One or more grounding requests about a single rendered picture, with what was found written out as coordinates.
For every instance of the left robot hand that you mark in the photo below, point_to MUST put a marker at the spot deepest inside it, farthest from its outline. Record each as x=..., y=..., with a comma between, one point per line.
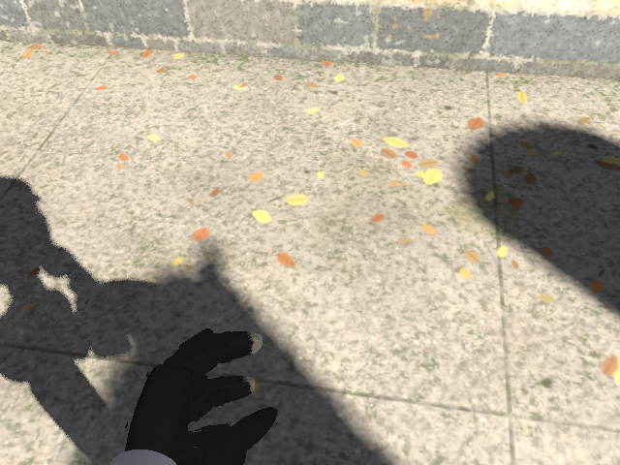
x=171, y=399

